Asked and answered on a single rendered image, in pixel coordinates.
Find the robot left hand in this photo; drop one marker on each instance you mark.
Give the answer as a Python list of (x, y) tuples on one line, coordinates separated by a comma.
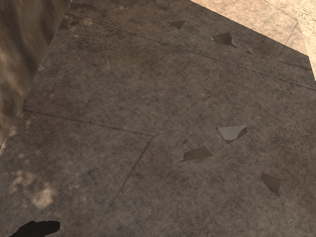
[(37, 229)]

